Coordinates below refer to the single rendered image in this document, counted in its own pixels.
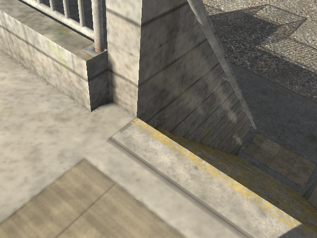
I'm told stairs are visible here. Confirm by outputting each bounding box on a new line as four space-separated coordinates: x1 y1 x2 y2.
154 125 317 233

